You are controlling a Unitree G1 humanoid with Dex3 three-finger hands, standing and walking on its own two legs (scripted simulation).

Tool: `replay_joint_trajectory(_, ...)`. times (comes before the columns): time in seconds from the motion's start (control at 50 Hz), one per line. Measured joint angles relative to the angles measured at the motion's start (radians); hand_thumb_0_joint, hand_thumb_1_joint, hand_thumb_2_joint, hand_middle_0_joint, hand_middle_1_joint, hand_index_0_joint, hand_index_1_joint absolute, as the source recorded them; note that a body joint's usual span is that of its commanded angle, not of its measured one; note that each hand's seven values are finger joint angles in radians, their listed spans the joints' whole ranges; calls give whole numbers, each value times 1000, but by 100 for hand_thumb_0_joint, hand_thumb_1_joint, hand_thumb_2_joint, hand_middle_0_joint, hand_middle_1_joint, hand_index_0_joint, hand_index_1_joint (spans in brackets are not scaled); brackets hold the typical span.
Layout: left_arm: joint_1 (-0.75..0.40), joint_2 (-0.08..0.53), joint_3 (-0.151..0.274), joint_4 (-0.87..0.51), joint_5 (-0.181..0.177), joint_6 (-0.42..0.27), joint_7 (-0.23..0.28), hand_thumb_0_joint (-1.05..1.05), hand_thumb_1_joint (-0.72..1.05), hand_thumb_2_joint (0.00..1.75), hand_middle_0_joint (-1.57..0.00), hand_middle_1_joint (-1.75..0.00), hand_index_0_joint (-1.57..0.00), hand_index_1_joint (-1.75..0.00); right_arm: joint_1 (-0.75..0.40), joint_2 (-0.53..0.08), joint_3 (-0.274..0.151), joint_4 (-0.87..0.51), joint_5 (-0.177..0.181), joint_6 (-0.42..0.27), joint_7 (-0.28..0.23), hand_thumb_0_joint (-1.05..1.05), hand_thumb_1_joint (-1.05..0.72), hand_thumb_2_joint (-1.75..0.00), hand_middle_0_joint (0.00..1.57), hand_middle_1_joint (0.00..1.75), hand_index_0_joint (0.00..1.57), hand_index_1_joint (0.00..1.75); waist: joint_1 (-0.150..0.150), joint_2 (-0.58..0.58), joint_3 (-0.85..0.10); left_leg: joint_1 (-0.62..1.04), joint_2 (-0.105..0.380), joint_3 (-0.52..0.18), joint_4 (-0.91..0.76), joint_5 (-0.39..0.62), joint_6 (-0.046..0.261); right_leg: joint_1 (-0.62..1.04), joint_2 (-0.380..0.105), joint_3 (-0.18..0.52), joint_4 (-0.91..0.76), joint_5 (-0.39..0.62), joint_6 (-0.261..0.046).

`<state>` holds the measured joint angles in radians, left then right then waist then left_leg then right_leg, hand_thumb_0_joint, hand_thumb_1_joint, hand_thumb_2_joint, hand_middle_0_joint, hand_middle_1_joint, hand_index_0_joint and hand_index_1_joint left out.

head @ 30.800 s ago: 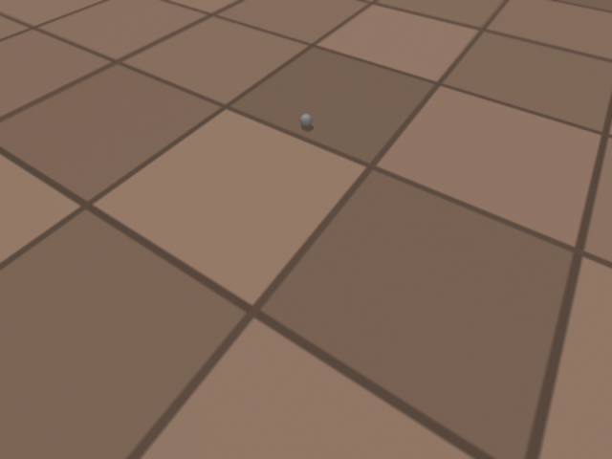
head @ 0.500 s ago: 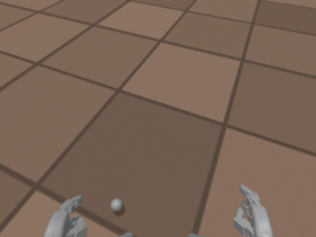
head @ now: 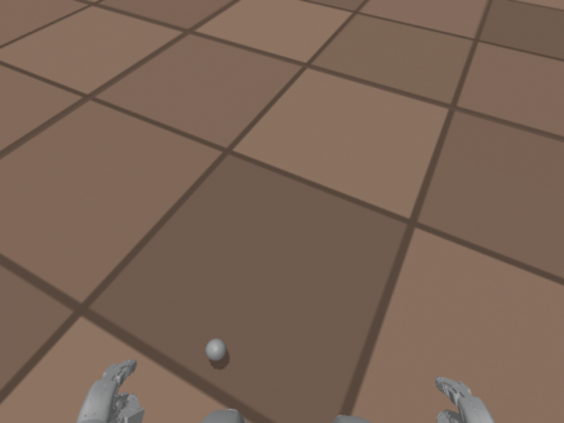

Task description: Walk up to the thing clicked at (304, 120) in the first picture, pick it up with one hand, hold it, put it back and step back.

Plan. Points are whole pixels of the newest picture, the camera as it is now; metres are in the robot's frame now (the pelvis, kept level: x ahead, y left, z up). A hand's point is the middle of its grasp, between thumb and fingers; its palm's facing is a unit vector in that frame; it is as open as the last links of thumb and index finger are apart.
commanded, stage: stand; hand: left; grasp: from above
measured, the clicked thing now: (215, 349) +0.41 +0.22 -0.71
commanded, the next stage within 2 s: none
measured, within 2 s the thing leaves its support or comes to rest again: neither
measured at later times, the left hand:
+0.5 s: hand out of the picture +0.04 +0.24 -0.13, palm faces +0.04 -0.95 -0.32, open 7.4 cm
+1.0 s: hand out of the picture +0.07 +0.23 -0.12, palm faces +0.03 -0.95 -0.32, open 7.4 cm
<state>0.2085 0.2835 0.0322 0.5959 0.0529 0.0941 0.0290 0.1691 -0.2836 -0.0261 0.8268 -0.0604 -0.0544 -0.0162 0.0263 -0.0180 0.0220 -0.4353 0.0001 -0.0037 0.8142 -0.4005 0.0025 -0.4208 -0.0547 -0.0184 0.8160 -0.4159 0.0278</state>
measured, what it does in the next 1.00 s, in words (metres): stands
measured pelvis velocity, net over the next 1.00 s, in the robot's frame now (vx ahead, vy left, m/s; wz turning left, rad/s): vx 0.01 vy -0.01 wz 0.01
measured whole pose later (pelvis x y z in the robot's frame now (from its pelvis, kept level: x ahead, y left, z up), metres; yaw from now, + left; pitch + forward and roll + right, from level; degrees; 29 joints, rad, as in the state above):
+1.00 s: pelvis +0.01 -0.01 +0.04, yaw +1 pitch -4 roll +0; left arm 0.11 0.29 0.03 1.15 0.03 0.00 0.02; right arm 0.13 -0.31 -0.01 1.14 -0.02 -0.01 -0.02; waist 0.01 0.01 0.06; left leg -0.11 0.01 -0.02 0.36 -0.19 -0.01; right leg -0.08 -0.04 -0.05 0.34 -0.20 0.02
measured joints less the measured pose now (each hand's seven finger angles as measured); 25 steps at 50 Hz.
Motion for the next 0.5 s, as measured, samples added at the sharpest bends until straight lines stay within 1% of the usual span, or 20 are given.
replay_joint_trajectory(0.1,7,1,16,184,0,-36,0,1,90,90,-21,-30,-20,-30,16,-8,-17,71,1,21,4,1,-90,-89,20,30,20,30,-3,10,10,77,2,-1,-85,34,4,85,3,-4,-101,44,6)
replay_joint_trajectory(0.22,20,-8,14,337,-10,-61,-1,1,91,90,-21,-30,-20,-30,23,0,-12,152,11,34,-3,1,-90,-89,20,30,20,30,-2,17,28,173,-2,-3,-209,90,5,184,1,-10,-231,102,10)
replay_joint_trajectory(0.36,10,-14,3,454,-16,-69,0,1,90,90,-21,-30,-20,-30,8,8,-5,224,24,47,-8,0,-90,-89,20,30,20,30,-2,24,38,256,-7,-5,-319,145,5,268,-2,-15,-342,156,12)
replay_joint_trajectory(0.5,-16,-7,1,513,-15,-76,-3,1,90,90,-21,-30,-21,-30,-7,5,-4,264,28,54,-6,0,-90,-89,20,30,20,30,-4,26,35,293,-8,-8,-383,179,2,303,-3,-19,-396,184,11)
